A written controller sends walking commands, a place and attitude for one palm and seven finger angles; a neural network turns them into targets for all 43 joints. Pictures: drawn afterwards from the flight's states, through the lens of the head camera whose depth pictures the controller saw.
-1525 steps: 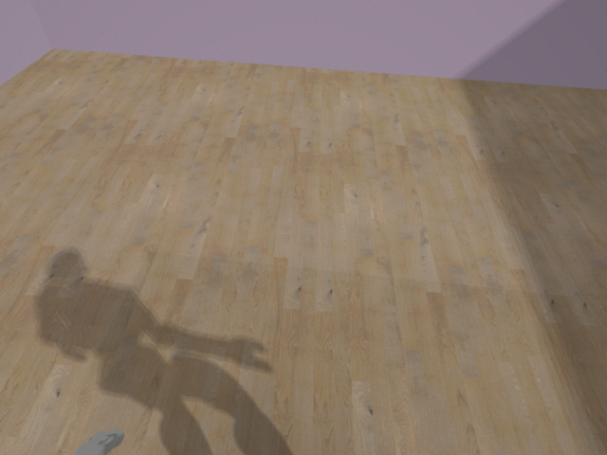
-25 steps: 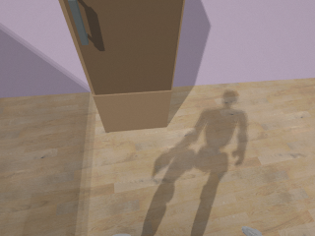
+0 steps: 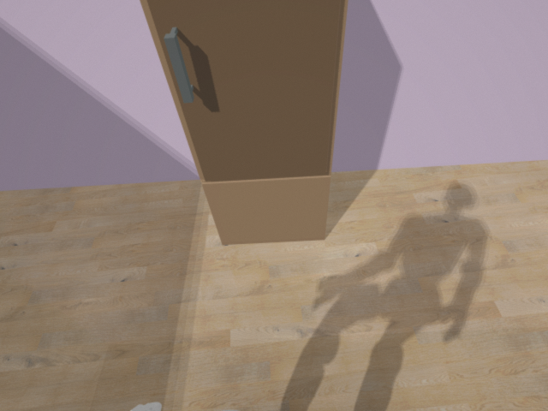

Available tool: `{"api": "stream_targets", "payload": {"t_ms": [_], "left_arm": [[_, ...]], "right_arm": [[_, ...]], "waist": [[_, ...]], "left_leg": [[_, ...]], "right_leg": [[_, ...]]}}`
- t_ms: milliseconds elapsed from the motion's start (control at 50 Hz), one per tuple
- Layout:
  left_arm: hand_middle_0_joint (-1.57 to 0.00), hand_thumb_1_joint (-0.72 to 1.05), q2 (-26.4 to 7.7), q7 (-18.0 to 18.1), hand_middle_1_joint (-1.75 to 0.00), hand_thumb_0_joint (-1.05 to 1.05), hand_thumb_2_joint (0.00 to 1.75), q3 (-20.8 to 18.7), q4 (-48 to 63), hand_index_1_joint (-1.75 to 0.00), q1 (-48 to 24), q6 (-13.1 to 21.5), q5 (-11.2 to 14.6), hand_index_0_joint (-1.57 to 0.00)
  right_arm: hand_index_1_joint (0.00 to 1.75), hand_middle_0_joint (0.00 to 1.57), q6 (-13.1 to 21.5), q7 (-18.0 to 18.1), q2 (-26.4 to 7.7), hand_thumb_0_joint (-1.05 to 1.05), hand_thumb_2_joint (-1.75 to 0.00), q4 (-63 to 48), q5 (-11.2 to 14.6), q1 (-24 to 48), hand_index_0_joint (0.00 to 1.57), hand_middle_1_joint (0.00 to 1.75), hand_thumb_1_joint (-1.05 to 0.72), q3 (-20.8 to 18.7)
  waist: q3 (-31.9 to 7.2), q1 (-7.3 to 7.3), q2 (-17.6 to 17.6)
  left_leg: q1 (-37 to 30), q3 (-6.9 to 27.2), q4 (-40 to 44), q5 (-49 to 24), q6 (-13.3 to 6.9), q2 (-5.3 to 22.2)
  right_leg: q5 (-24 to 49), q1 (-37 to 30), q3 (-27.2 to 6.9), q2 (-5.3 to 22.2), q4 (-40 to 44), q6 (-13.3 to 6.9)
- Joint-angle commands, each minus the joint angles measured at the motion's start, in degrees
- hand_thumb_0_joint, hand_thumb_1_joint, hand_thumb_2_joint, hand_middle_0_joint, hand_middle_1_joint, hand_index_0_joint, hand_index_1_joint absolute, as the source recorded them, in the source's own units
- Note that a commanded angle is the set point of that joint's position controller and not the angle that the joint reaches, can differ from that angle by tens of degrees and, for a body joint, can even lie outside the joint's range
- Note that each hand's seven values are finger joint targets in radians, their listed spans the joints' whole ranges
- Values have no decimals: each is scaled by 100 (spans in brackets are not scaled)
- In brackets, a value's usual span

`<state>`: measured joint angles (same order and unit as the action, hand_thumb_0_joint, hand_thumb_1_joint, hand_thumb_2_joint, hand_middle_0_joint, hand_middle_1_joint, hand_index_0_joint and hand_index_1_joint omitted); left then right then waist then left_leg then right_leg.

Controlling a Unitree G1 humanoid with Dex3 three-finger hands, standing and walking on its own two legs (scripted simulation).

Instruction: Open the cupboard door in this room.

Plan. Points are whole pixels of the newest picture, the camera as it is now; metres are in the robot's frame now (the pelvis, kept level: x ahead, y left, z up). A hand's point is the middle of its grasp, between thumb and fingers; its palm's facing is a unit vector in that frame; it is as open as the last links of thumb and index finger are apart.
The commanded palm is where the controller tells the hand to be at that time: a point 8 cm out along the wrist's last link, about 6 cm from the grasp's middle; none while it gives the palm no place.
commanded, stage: take the last steps up to it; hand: left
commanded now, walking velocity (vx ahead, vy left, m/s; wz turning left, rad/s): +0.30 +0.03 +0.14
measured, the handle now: (181, 66) +0.82 +0.25 +0.09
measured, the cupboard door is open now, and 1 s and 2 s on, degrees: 0 0 0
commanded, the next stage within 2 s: come to a stop and stand still in 0.88 s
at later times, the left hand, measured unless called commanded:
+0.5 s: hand out of the picture -0.05 +0.22 -0.17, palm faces +0.15 -0.98 -0.15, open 7.4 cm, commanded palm none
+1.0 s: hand (189, 304) +0.34 +0.21 -0.17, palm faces +0.02 -0.98 -0.20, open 7.4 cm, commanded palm none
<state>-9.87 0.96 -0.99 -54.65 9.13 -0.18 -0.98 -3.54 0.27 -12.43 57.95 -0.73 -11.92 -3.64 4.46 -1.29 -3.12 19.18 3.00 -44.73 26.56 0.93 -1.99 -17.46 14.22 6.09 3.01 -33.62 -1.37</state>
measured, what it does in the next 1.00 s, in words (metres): walks ahead: left foot, then right foot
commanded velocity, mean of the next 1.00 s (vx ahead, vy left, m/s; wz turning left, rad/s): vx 0.24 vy -0.01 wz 0.00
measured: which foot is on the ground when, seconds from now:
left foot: up 0.00-0.40, down 0.42-0.90, up 0.92-1.00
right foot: down 0.00-0.42, up 0.44-0.88, down 0.90-1.00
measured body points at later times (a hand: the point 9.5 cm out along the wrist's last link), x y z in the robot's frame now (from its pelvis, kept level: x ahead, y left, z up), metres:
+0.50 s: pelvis +0.05 +0.06 +0.01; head +0.05 +0.08 +0.45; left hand -0.06 +0.27 -0.16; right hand +0.12 -0.17 -0.13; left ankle +0.02 +0.15 -0.73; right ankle +0.02 -0.08 -0.69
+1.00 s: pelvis +0.24 +0.03 -0.01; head +0.28 +0.01 +0.43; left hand +0.34 +0.26 -0.15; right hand +0.15 -0.18 -0.17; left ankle +0.08 +0.16 -0.64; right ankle +0.32 -0.06 -0.73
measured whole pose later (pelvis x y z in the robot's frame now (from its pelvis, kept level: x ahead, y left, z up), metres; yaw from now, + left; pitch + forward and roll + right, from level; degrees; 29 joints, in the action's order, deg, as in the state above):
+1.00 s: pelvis +0.24 +0.03 -0.01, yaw +2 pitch -2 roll +1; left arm -9.3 -0.2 -2.3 -57.3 6.1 4.0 -0.7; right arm 0.9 1.0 -7.1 66.6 -0.1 -22.3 -2.8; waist 7.1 -2.1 -1.0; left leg 14.2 -1.6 -67.5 28.1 -0.5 3.1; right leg -12.7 23.1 8.5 2.0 -37.0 -4.3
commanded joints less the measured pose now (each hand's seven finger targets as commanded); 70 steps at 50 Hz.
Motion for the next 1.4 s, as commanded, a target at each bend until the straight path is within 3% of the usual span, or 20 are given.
{"api": "stream_targets", "payload": {"t_ms": [0,80,240,360,400,420,540,700,780,840,860,880,900,960,1040,1200,1280,1320,1360,1380], "left_arm": [[-20,90,-1080,83,-30,0,90,-314,206,-30,272,114,19,-20],[-20,90,-858,33,-30,0,90,-286,10,-30,702,274,-2,-20],[-20,90,-970,-12,-30,0,90,-307,-516,-30,1435,331,-90,-20],[-20,90,-829,-58,-30,0,90,-292,-675,-30,1118,249,2,-20],[-20,90,-218,-119,-30,0,90,-169,-447,-30,986,233,22,-20],[-20,90,-325,-104,-30,0,90,-181,-279,-30,593,222,-34,-20],[-20,90,-214,-231,-30,0,90,-238,-603,-30,861,167,-74,-20],[-20,90,-203,-261,-30,0,90,-250,-75,-30,-96,111,-14,-20],[-20,90,-179,-257,-30,0,90,-214,78,-30,-445,182,29,-20],[-20,90,-396,-201,-30,0,90,-278,-332,-30,914,290,-4,-20],[-20,90,-658,-165,-30,0,90,-357,-591,-30,1672,368,-44,-20],[-20,90,-1279,-72,-30,0,90,-509,-734,-30,2274,449,-89,-20],[-20,90,-1578,-41,-30,0,90,-541,-812,-30,2301,429,46,-20],[-20,90,-976,-13,-30,0,90,-366,-417,-30,847,376,75,-20],[-20,90,-566,72,-30,0,90,-177,-217,-30,29,346,-4,-20],[-20,90,-961,128,-30,0,90,-401,-86,-30,374,58,-50,-20],[-20,90,-1066,140,-30,0,90,-454,19,-30,233,-19,-76,-20],[-20,90,-1012,137,-30,0,90,-434,14,-30,210,-68,-13,-20],[-20,90,-463,128,-30,0,90,-299,64,-30,641,-145,61,-20],[-20,90,-651,158,-30,0,90,-300,74,-30,545,-183,33,-20]], "right_arm": [[30,20,70,-63,-521,0,-90,-287,-57,-7,20,30,-90,-182],[30,20,169,-158,-382,0,-90,-163,-92,-97,20,30,-90,-162],[30,20,316,-195,-93,0,-90,-247,-61,391,20,30,-90,-56],[30,20,527,-91,-133,0,-90,150,-19,-713,20,30,-90,-13],[30,20,594,11,-994,0,-90,366,-76,-1667,20,30,-90,-229],[30,20,539,52,-1118,0,-90,396,-80,-1821,20,30,-90,-235],[30,20,746,116,-284,0,-90,269,-36,-1073,20,30,-90,5],[30,20,852,183,-197,0,-90,503,-41,-1567,20,30,-90,21],[30,20,807,186,-291,0,-90,630,-88,-1602,20,30,-90,-16],[30,20,768,179,-493,0,-90,631,-26,-1424,20,30,-90,-77],[30,20,772,139,-446,0,-90,616,16,-1375,20,30,-90,-88],[30,20,762,62,-106,0,-90,542,87,-1714,20,30,-90,-28],[30,20,724,98,12,0,-90,423,139,-1785,20,30,-90,2],[30,20,584,46,107,0,-90,376,59,-1055,20,30,-90,-15],[30,20,278,105,383,0,-90,573,29,-1496,20,30,-90,116],[30,20,125,85,-49,0,-90,-26,19,-297,20,30,-90,-34],[30,20,164,83,-69,0,-90,-167,40,-178,20,30,-90,-59],[30,20,243,71,-151,0,-90,-78,23,-445,20,30,-90,-58],[30,20,321,110,-952,0,-90,-281,-43,-349,20,30,-90,-181],[30,20,283,144,-942,0,-90,-365,-40,-210,20,30,-90,-154]], "waist": [[-77,192,1242],[-62,267,1245],[97,552,1216],[-289,-41,603],[-351,-450,-1718],[98,-522,-1219],[496,71,-185],[583,39,-212],[516,-35,-369],[-343,566,-209],[-829,898,81],[-1606,1031,1453],[-1907,793,1774],[-535,410,632],[-410,-165,630],[-504,235,1181],[-610,138,1237],[-852,-24,947],[-950,53,-1456],[-798,20,-891]], "left_leg": [[965,91,-2012,-231,59,359],[1196,-203,-1832,-905,155,543],[720,-714,205,-437,117,630],[-1854,-1102,2144,-1088,39,390],[-2700,1626,3390,644,-626,2331],[-2211,2001,3758,1024,-965,2687],[-1440,245,3743,-1249,-782,1785],[-1985,-242,3481,-3400,-1035,1876],[-1961,-527,3016,-4626,-884,1780],[-1905,-822,1442,-5901,-623,1592],[-1255,-957,362,-5164,-429,1324],[196,-1185,-1542,-2399,-187,559],[732,-632,-3111,748,-128,98],[1070,-142,-3383,-270,-182,749],[-120,-251,-1610,-548,82,772],[489,-325,-775,-267,216,428],[-42,-368,293,-612,183,416],[-940,-404,1806,-2078,125,509],[-1261,1623,2533,-5729,-791,2579],[-673,1251,2461,-5531,-1169,2634]], "right_leg": [[-60,-261,-1665,1642,2153,-500],[-590,-591,-1149,1411,2346,-281],[-938,-665,-1203,1594,2547,-613],[-1072,612,-395,973,1499,-245],[-1411,2239,448,30,-1090,209],[-1462,2538,-19,101,-1901,112],[315,2401,-307,405,-2965,204],[762,2937,-260,497,-2021,251],[553,1924,103,175,-605,25],[999,22,352,-267,142,-172],[1531,-1275,114,-90,391,-264],[2753,-2742,-1834,1408,521,-800],[3866,-2730,-3134,2391,1027,-1361],[1726,-703,-2103,1811,1628,-1054],[3500,799,-585,1338,1653,-658],[4309,-162,-936,1581,1073,-1036],[3785,-151,-924,1523,715,-913],[2792,29,-674,1126,110,-455],[-1753,1075,-152,-165,-1658,282],[-1949,740,-695,-161,-2449,204]]}}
